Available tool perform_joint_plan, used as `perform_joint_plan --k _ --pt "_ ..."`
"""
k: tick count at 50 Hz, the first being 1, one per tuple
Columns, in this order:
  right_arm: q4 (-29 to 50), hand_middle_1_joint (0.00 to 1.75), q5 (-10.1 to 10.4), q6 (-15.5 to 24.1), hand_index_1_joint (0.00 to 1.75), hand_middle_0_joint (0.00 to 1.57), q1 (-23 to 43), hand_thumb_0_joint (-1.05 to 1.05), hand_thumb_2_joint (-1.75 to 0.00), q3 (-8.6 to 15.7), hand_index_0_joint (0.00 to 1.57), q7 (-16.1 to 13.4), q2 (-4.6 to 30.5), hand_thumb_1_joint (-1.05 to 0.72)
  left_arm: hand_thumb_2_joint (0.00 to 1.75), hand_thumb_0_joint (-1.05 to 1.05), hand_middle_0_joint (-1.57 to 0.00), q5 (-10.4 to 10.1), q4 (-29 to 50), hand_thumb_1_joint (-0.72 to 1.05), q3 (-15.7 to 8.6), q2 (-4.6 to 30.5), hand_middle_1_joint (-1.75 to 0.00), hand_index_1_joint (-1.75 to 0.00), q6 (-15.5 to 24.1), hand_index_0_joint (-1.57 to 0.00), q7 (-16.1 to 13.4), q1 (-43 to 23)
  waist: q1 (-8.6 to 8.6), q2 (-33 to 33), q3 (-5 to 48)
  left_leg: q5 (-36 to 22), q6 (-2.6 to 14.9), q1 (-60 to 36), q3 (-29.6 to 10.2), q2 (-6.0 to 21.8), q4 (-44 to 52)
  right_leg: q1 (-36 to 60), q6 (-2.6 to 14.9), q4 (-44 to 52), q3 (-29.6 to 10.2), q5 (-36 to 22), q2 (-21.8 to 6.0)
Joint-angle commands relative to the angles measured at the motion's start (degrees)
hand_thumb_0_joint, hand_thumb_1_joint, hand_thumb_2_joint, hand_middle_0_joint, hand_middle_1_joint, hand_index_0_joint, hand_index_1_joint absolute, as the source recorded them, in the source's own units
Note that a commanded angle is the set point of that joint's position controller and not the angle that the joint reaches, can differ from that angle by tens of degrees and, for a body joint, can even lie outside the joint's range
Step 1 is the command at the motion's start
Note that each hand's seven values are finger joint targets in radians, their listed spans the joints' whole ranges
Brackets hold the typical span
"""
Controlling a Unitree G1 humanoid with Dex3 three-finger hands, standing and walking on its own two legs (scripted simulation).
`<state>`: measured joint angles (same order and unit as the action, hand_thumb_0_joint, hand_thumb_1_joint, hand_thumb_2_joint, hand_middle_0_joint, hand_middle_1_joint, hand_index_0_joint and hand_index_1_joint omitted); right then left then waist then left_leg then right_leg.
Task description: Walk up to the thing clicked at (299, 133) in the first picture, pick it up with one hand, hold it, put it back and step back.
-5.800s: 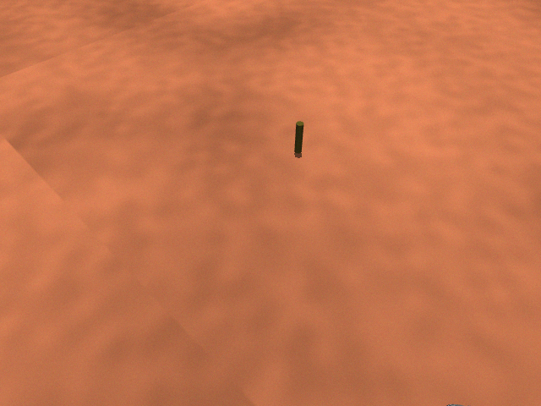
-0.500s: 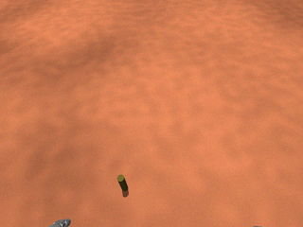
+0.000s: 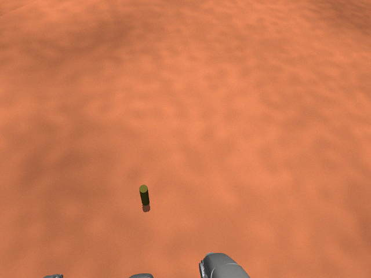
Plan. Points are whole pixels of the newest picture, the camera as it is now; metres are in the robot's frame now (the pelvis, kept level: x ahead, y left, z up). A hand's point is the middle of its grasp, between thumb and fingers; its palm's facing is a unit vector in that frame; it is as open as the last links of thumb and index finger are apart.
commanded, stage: walk up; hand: left
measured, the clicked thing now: (144, 195) +0.51 +0.16 -0.68
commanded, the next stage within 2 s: stand in 1.32 s
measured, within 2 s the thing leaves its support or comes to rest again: neither
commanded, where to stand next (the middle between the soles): +0.10 -0.05 m, yaw -2 degrees
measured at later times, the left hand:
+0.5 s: hand (112, 253) +0.17 +0.17 -0.13, palm faces -0.05 -0.92 -0.38, open 7.4 cm
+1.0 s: hand out of the picture +0.09 +0.22 -0.15, palm faces -0.04 -0.93 -0.36, open 7.4 cm
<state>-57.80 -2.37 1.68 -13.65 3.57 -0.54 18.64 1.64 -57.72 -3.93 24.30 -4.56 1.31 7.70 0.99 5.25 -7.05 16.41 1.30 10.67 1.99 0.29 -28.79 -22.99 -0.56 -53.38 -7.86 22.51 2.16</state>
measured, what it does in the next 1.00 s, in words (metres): steps on the spot: right foot, then left foot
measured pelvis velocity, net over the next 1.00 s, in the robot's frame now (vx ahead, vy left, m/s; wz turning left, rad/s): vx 0.02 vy -0.04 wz -0.01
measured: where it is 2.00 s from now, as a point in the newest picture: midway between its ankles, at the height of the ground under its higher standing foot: outside the picture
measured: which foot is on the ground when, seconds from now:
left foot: down 0.00-0.28, up 0.30-0.62, down 0.64-1.00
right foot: up 0.00-0.24, down 0.26-1.00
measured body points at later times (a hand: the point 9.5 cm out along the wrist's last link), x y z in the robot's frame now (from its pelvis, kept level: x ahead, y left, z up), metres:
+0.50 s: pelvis +0.03 -0.07 +0.00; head +0.04 -0.09 +0.44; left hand +0.17 +0.22 -0.10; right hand +0.07 -0.38 -0.15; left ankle +0.04 +0.09 -0.71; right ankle +0.06 -0.18 -0.74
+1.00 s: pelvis +0.02 -0.04 +0.00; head +0.04 -0.04 +0.45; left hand +0.09 +0.27 -0.13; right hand +0.12 -0.33 -0.13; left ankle +0.04 +0.07 -0.74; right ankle +0.02 -0.16 -0.74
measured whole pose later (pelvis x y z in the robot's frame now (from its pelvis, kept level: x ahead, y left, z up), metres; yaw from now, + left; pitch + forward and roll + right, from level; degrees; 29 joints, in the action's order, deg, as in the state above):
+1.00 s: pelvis +0.02 -0.04 +0.00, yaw +0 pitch -3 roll +0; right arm -57.1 -0.3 -0.8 -6.8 1.0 0.9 20.1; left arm 0.5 -60.9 -0.1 20.6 0.7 0.1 8.2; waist -0.3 -0.5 -5.4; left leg 14.0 0.8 11.9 0.2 -0.7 -28.9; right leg -10.3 -0.1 -28.6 0.4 15.4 -0.4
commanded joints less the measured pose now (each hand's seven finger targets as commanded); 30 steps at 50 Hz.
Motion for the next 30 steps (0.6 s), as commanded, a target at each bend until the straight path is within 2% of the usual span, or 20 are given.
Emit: perform_joint_plan --k 1,2,3,4,5,7,9,10,11,12,13,14,15,16,17,18,21,26,28,30 --pt "4.7 0.30 0.2 2.6 0.30 0.20 -6.3 0.00 -0.90 5.8 0.20 -1.1 20.7 -0.90 0.90 0.00 -0.20 0.7 7.5 0.90 -2.3 10.9 -0.30 -0.30 2.7 -0.20 0.7 -7.1 4.93 -12.8 4.3 1.6 7.41 -19.3 -20.9 17.4 15.0 -15.3 -0.01 2.6 -1.8 1.2 -1.9" --pt "5.6 0.30 0.3 2.7 0.30 0.20 -6.3 0.00 -0.90 5.9 0.20 -0.9 21.1 -0.90 0.90 0.00 -0.20 0.6 7.6 0.90 -2.4 10.9 -0.30 -0.30 3.0 -0.20 1.0 -6.1 4.62 -13.3 3.9 4.7 8.87 -19.7 -21.0 18.3 15.8 -15.8 -0.04 3.0 -1.4 1.5 -2.5" --pt "6.3 0.30 0.4 2.8 0.30 0.20 -6.4 0.00 -0.90 5.8 0.20 -0.6 20.6 -0.90 0.90 0.00 -0.20 0.5 7.5 0.90 -2.4 11.2 -0.30 -0.30 3.4 -0.20 1.2 -5.9 4.75 -12.6 3.0 7.6 9.63 -18.1 -20.5 18.3 17.0 -14.8 0.02 3.9 -1.0 1.6 -3.0" --pt "7.1 0.30 0.5 2.8 0.30 0.20 -6.0 0.00 -0.90 5.7 0.20 -0.3 20.9 -0.90 0.90 0.00 -0.20 0.4 7.4 0.90 -2.3 10.9 -0.30 -0.30 3.9 -0.20 1.6 -4.5 4.20 -13.5 3.1 8.8 10.57 -17.6 -19.1 18.5 17.1 -13.7 0.09 5.7 0.2 1.8 -3.5" --pt "7.8 0.30 0.4 2.8 0.30 0.20 -5.3 0.00 -0.90 5.5 0.20 0.0 20.5 -0.90 0.90 0.00 -0.20 0.3 7.2 0.90 -2.2 10.7 -0.30 -0.30 4.4 -0.20 1.8 -3.8 4.04 -13.5 2.9 7.8 10.70 -15.5 -17.0 17.9 16.7 -11.1 0.11 8.1 1.6 1.8 -4.0" --pt "9.2 0.30 0.3 2.4 0.30 0.20 -3.2 0.00 -0.90 5.0 0.20 0.6 20.1 -0.90 0.90 0.00 -0.20 0.1 7.1 0.90 -1.8 9.5 -0.30 -0.30 5.1 -0.20 2.2 -2.2 2.86 -15.0 1.8 5.0 10.10 -9.4 -11.3 15.6 15.5 -4.2 0.35 13.6 5.6 1.3 -4.1" --pt "10.3 0.30 0.2 1.7 0.30 0.20 -0.6 0.00 -0.90 4.1 0.20 1.0 19.4 -0.90 0.90 0.00 -0.20 -0.1 6.2 0.90 -1.8 8.2 -0.30 -0.30 5.9 -0.20 1.7 0.3 0.91 -16.7 1.4 -2.6 8.66 -0.7 -6.8 13.1 11.6 6.0 0.69 18.7 8.9 -0.3 -3.0" --pt "10.5 0.30 0.4 0.9 0.30 0.20 0.6 0.00 -0.90 3.5 0.20 1.0 18.8 -0.90 0.90 0.00 -0.20 -0.1 5.2 0.90 -1.8 7.2 -0.30 -0.30 6.2 -0.20 1.2 2.9 -0.60 -16.0 2.5 -9.1 7.70 1.7 -4.7 12.0 7.2 11.4 0.87 24.6 10.4 -4.7 -2.0" --pt "10.9 0.30 1.0 0.3 0.30 0.20 1.7 0.00 -0.90 2.6 0.20 0.9 16.9 -0.90 0.90 0.00 -0.20 -0.2 3.6 0.90 -1.9 6.7 -0.30 -0.30 6.5 -0.20 0.5 5.5 -2.09 -13.1 4.0 -13.4 5.60 4.0 -2.2 9.7 1.6 16.9 1.26 29.9 11.6 -11.7 -0.5" --pt "10.9 0.30 1.8 -0.1 0.30 0.20 0.8 0.00 -0.90 1.2 0.20 0.8 13.5 -0.90 0.90 0.00 -0.20 -0.3 3.0 0.90 -2.2 8.1 -0.30 -0.30 6.8 -0.20 -0.2 8.3 -3.61 -7.2 6.8 -9.9 2.83 5.8 -0.4 7.3 -5.0 22.3 1.46 33.2 8.0 -15.5 -2.8" --pt "11.8 0.30 2.4 -0.3 0.30 0.20 -1.2 0.00 -0.90 0.0 0.20 0.7 10.2 -0.90 0.90 0.00 -0.20 0.2 3.6 0.90 -3.3 12.8 -0.30 -0.30 7.2 -0.20 -0.9 8.8 -3.25 5.1 9.0 3.0 -0.22 12.1 1.4 2.7 -14.9 25.5 4.09 37.4 -7.3 -17.3 -13.3" --pt "10.9 0.30 2.6 -1.3 0.30 0.20 -2.2 0.00 -0.90 -0.2 0.20 0.2 10.3 -0.90 0.90 0.00 -0.20 0.1 5.7 0.90 -2.9 15.3 -0.30 -0.30 7.5 -0.20 -1.4 4.8 -2.59 4.4 8.6 17.4 -1.09 12.8 -4.9 -0.1 -18.3 18.2 9.59 40.9 -20.0 -6.5 -22.4" --pt "9.6 0.30 2.7 -1.7 0.30 0.20 -1.6 0.00 -0.90 1.3 0.20 -0.4 14.7 -0.90 0.90 0.00 -0.20 0.2 6.2 0.90 -3.0 16.1 -0.30 -0.30 7.1 -0.20 -1.4 2.7 -2.57 2.2 6.0 19.6 -0.61 9.9 -8.1 1.2 -22.7 12.5 13.91 38.9 -20.5 -3.0 -23.0" --pt "8.4 0.30 2.8 -1.8 0.30 0.20 -2.0 0.00 -0.90 1.3 0.20 -0.4 15.3 -0.90 0.90 0.00 -0.20 -0.3 6.5 0.90 -2.5 13.9 -0.30 -0.30 7.1 -0.20 -1.5 1.3 -1.97 0.9 4.3 17.5 -0.57 12.0 -10.6 1.3 -23.1 13.4 13.47 37.7 -15.9 -6.8 -20.7" --pt "7.2 0.30 2.9 -1.9 0.30 0.20 -2.7 0.00 -0.90 1.1 0.20 -0.4 14.9 -0.90 0.90 0.00 -0.20 -0.7 6.8 0.90 -1.9 12.3 -0.30 -0.30 7.2 -0.20 -1.8 -0.1 -1.20 0.9 3.8 15.1 -0.75 13.6 -11.6 1.5 -22.8 14.6 11.52 37.0 -11.0 -9.6 -18.1" --pt "5.8 0.30 3.0 -1.9 0.30 0.20 -3.9 0.00 -0.90 0.9 0.20 -0.4 14.9 -0.90 0.90 0.00 -0.20 -0.8 7.2 0.90 -1.9 12.3 -0.30 -0.30 7.2 -0.20 -2.0 -1.7 -0.64 3.0 4.1 12.8 -0.97 12.0 -11.1 1.8 -21.7 13.3 10.29 36.8 -7.6 -10.8 -16.6" --pt "4.1 0.30 2.3 -2.5 0.30 0.20 -5.0 0.00 -0.90 1.0 0.20 -0.1 15.0 -0.90 0.90 0.00 -0.20 -0.8 7.9 0.90 -2.0 11.6 -0.30 -0.30 7.1 -0.20 -2.1 -4.2 -0.40 4.1 5.2 10.1 -1.79 7.4 -8.2 0.9 -19.9 9.1 10.02 35.9 -3.0 -15.4 -16.2" --pt "4.5 0.30 1.7 -3.0 0.30 0.20 -1.0 0.00 -0.90 1.5 0.20 0.4 14.7 -0.90 0.90 0.00 -0.20 -1.0 7.7 0.90 -2.7 12.6 -0.30 -0.30 6.5 -0.20 -2.7 -5.2 -1.65 5.1 5.1 8.5 -1.50 7.7 -5.7 0.4 -15.2 9.8 10.85 31.5 -2.6 -25.2 -18.2" --pt "4.6 0.30 1.2 -3.1 0.30 0.20 -1.5 0.00 -0.90 1.7 0.20 0.6 14.5 -0.90 0.90 0.00 -0.20 -1.1 8.0 0.90 -2.8 13.1 -0.30 -0.30 6.2 -0.20 -3.0 -6.3 -0.85 5.3 6.9 8.1 -1.19 6.5 -4.3 0.8 -13.5 9.7 11.59 28.9 -3.2 -28.3 -19.8" --pt "4.7 0.30 0.9 -2.8 0.30 0.20 -2.0 0.00 -0.90 2.0 0.20 1.0 14.3 -0.90 0.90 0.00 -0.20 -1.4 7.8 0.90 -2.6 12.9 -0.30 -0.30 5.9 -0.20 -3.3 -6.1 -0.01 3.3 9.2 4.2 -0.53 4.7 -2.9 0.0 -6.5 11.5 10.55 24.0 -1.8 -32.1 -19.1"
